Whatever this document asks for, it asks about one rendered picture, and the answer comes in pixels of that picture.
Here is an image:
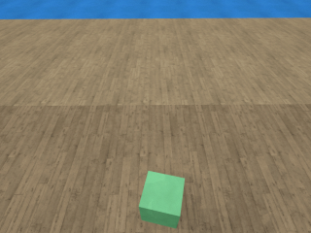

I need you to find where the carton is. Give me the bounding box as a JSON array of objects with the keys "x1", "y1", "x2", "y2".
[{"x1": 139, "y1": 171, "x2": 185, "y2": 229}]

